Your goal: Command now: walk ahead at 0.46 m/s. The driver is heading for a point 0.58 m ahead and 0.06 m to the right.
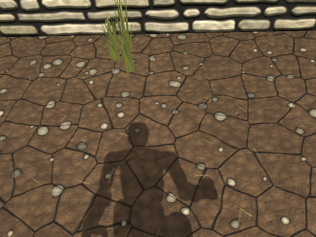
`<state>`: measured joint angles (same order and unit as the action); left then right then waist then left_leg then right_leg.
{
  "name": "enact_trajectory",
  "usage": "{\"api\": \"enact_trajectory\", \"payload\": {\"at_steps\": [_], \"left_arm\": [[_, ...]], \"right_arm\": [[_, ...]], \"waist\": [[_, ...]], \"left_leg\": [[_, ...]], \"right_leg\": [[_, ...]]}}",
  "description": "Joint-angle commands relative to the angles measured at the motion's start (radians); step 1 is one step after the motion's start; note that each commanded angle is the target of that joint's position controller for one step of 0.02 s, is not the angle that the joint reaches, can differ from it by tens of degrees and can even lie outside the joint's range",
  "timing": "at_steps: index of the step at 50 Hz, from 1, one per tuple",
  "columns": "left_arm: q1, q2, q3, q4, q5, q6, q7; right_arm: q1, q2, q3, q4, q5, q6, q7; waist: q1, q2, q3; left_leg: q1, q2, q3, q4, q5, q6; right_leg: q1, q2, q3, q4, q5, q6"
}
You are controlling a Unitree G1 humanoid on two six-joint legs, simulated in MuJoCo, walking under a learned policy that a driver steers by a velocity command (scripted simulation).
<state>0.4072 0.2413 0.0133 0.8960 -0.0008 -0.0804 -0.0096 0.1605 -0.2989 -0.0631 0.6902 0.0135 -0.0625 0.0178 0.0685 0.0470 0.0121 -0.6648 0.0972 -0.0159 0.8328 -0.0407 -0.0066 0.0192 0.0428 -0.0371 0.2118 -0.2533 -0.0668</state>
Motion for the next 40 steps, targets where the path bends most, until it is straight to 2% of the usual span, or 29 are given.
{"api": "enact_trajectory", "payload": {"at_steps": [1,4,6,8,9,10,11,12,13,14,15,16,17,18,20,22,24,27,30,31,33,34,35,36,37,38,39,40], "left_arm": [[0.018,0.186,0.040,-0.041,-0.005,-0.004,0.017],[0.059,0.194,0.045,-0.021,-0.012,0.006,0.019],[0.061,0.201,0.051,-0.013,-0.016,0.013,0.021],[0.045,0.225,0.062,-0.018,-0.013,0.020,0.026],[0.037,0.239,0.067,-0.020,-0.009,0.026,0.028],[0.014,0.237,0.066,-0.027,-0.004,0.036,0.030],[0.010,0.211,0.053,-0.051,0.010,0.034,0.034],[0.153,0.053,0.011,-0.072,0.011,0.015,0.020],[0.101,0.147,0.028,-0.054,-0.016,-0.013,0.008],[-0.014,0.202,0.047,-0.100,-0.047,-0.027,0.001],[-0.084,0.193,0.042,-0.121,-0.046,-0.036,0.003],[-0.111,0.177,0.044,-0.126,-0.032,-0.036,0.007],[-0.091,0.171,0.049,-0.119,-0.022,-0.025,0.009],[-0.060,0.151,0.046,-0.111,-0.019,-0.013,0.009],[-0.050,0.121,0.039,-0.113,-0.012,0.008,0.015],[-0.126,0.117,0.036,-0.145,-0.001,0.015,0.020],[-0.204,0.110,0.031,-0.170,0.002,0.010,0.016],[-0.318,0.089,0.022,-0.197,-0.003,-0.005,0.004],[-0.400,0.100,0.023,-0.228,-0.014,-0.012,-0.011],[-0.419,0.107,0.025,-0.239,-0.012,-0.015,-0.017],[-0.403,0.127,0.035,-0.245,-0.001,-0.022,-0.028],[-0.359,0.141,0.043,-0.234,0.004,-0.025,-0.030],[-0.257,0.164,0.057,-0.202,0.012,-0.028,-0.028],[-0.152,0.219,0.075,-0.174,0.021,-0.031,-0.021],[-0.060,0.295,0.085,-0.171,0.046,-0.025,-0.013],[-0.032,0.258,0.077,-0.156,0.028,-0.008,-0.016],[-0.053,0.208,0.066,-0.164,0.008,0.005,-0.022],[-0.131,0.182,0.057,-0.171,0.004,0.010,-0.020]], "right_arm": [[-0.177,-0.006,0.011,-0.115,0.005,-0.026,0.015],[-0.251,-0.008,0.014,-0.142,0.011,-0.036,0.033],[-0.270,-0.022,0.011,-0.155,0.012,-0.043,0.044],[-0.213,-0.059,-0.004,-0.145,0.008,-0.043,0.044],[-0.129,-0.090,-0.019,-0.124,0.007,-0.040,0.037],[0.029,-0.128,-0.038,-0.079,0.008,-0.035,0.026],[0.214,-0.173,-0.052,-0.036,-0.005,-0.027,0.011],[0.275,-0.251,-0.066,-0.013,-0.021,-0.028,0.012],[0.278,-0.150,-0.044,-0.006,-0.011,-0.025,0.009],[0.190,-0.120,-0.031,-0.006,-0.004,-0.023,0.004],[0.124,-0.101,-0.024,-0.009,-0.004,-0.024,0.003],[0.077,-0.085,-0.020,-0.008,-0.013,-0.029,0.009],[0.051,-0.061,-0.013,-0.008,-0.024,-0.037,0.012],[0.039,-0.059,-0.013,-0.002,-0.023,-0.042,0.014],[0.044,-0.070,-0.016,0.023,-0.009,-0.057,0.017],[0.063,-0.096,-0.022,0.046,-0.010,-0.061,0.009],[0.088,-0.111,-0.025,0.061,-0.009,-0.054,-0.001],[0.136,-0.137,-0.028,0.081,-0.001,-0.044,-0.008],[0.199,-0.157,-0.032,0.115,0.009,-0.030,-0.009],[0.205,-0.155,-0.031,0.124,0.008,-0.022,-0.012],[0.206,-0.159,-0.032,0.138,0.004,-0.004,-0.020],[0.192,-0.164,-0.033,0.140,0.002,0.004,-0.024],[0.164,-0.161,-0.030,0.134,0.003,0.010,-0.028],[0.179,-0.129,-0.017,0.126,-0.008,0.009,-0.031],[0.269,-0.047,0.015,0.105,-0.037,-0.002,-0.027],[0.383,-0.015,0.027,0.149,-0.017,-0.007,-0.020],[0.337,-0.127,-0.001,0.160,0.006,-0.004,-0.018],[0.237,-0.133,-0.005,0.133,0.021,0.004,-0.022]], "waist": [[0.024,-0.117,0.093],[0.033,-0.112,0.121],[0.013,-0.120,0.118],[-0.040,-0.151,0.052],[-0.089,-0.172,-0.017],[-0.176,-0.164,-0.120],[-0.246,-0.116,-0.262],[-0.151,0.166,-0.419],[-0.196,0.145,-0.445],[-0.179,0.104,-0.234],[-0.147,0.003,-0.129],[-0.109,-0.043,-0.061],[-0.072,-0.023,-0.046],[-0.049,0.001,-0.047],[-0.029,0.011,-0.024],[-0.041,0.006,0.019],[-0.065,-0.001,0.038],[-0.114,-0.010,0.047],[-0.147,-0.002,0.053],[-0.147,-0.001,0.061],[-0.123,0.018,0.030],[-0.095,0.034,-0.004],[-0.036,0.030,-0.066],[0.001,-0.014,-0.162],[-0.015,-0.203,-0.330],[-0.025,-0.346,-0.473],[0.005,-0.213,-0.425],[-0.013,-0.164,-0.282]], "left_leg": [[-0.015,-0.032,0.052,-0.182,0.126,-0.010],[-0.010,-0.053,0.051,-0.282,0.134,0.012],[-0.007,-0.063,0.044,-0.321,0.088,0.044],[0.097,-0.104,0.063,-0.330,0.017,0.082],[0.207,-0.135,0.082,-0.322,-0.022,0.107],[0.425,-0.150,0.100,-0.353,0.019,0.141],[0.783,-0.008,-0.052,-0.285,0.037,0.196],[1.142,0.264,-0.573,-0.350,-0.185,0.370],[1.123,0.290,-0.764,-0.501,-0.305,0.378],[0.965,0.252,-0.591,-0.536,-0.301,0.324],[0.795,0.209,-0.455,-0.565,-0.213,0.290],[0.661,0.169,-0.368,-0.596,-0.113,0.273],[0.579,0.133,-0.302,-0.627,-0.045,0.262],[0.529,0.122,-0.271,-0.659,-0.025,0.269],[0.456,0.114,-0.206,-0.700,0.018,0.283],[0.425,0.103,-0.156,-0.731,0.027,0.284],[0.436,0.078,-0.106,-0.738,0.031,0.266],[0.453,0.053,-0.046,-0.728,0.033,0.229],[0.552,0.097,-0.064,-0.692,0.009,0.220],[0.592,0.109,-0.067,-0.657,0.065,0.209],[0.669,0.126,-0.074,-0.566,0.221,0.176],[0.690,0.121,-0.072,-0.503,0.315,0.155],[0.681,0.082,-0.048,-0.384,0.429,0.126],[0.613,0.016,-0.008,-0.212,0.366,0.079],[0.319,-0.083,0.026,0.122,-0.073,0.013],[0.146,-0.174,-0.049,0.378,-0.643,-0.030],[0.110,-0.133,-0.136,0.452,-0.636,-0.026],[0.050,-0.089,-0.097,0.446,-0.590,-0.024]], "right_leg": [[-0.056,-0.211,0.101,-0.108,0.357,-0.097],[0.009,-0.252,0.102,-0.092,0.376,-0.109],[0.078,-0.283,0.103,-0.048,0.472,-0.103],[0.136,-0.293,0.096,0.056,0.766,-0.086],[0.153,-0.286,0.088,0.166,0.946,-0.078],[0.102,-0.251,0.056,0.355,1.027,-0.053],[-0.136,-0.220,0.059,0.624,0.779,-0.032],[-0.548,-0.002,0.067,1.028,-0.048,0.036],[-0.664,0.010,0.202,1.162,-0.301,0.030],[-0.744,-0.051,0.180,1.175,-0.244,0.023],[-0.722,-0.105,0.148,1.119,-0.152,0.019],[-0.692,-0.139,0.128,1.052,-0.095,0.026],[-0.630,-0.169,0.134,1.015,-0.056,0.030],[-0.589,-0.180,0.134,0.990,-0.041,0.039],[-0.578,-0.198,0.118,0.925,-0.029,0.063],[-0.631,-0.209,0.107,0.826,0.049,0.090],[-0.655,-0.207,0.097,0.684,0.182,0.100],[-0.599,-0.164,0.056,0.468,0.343,0.097],[-0.606,-0.143,0.057,0.373,0.355,0.085],[-0.616,-0.134,0.062,0.341,0.335,0.072],[-0.578,-0.108,0.062,0.293,0.277,0.044],[-0.515,-0.089,0.053,0.276,0.264,0.028],[-0.374,-0.058,0.025,0.239,0.308,0.004],[-0.175,-0.106,0.049,0.244,0.560,-0.028],[0.203,-0.353,0.314,0.346,0.926,-0.153],[0.347,-0.492,0.568,0.291,0.976,-0.296],[0.247,-0.443,0.517,0.245,0.821,-0.264],[0.129,-0.397,0.403,0.219,0.722,-0.221]]}}
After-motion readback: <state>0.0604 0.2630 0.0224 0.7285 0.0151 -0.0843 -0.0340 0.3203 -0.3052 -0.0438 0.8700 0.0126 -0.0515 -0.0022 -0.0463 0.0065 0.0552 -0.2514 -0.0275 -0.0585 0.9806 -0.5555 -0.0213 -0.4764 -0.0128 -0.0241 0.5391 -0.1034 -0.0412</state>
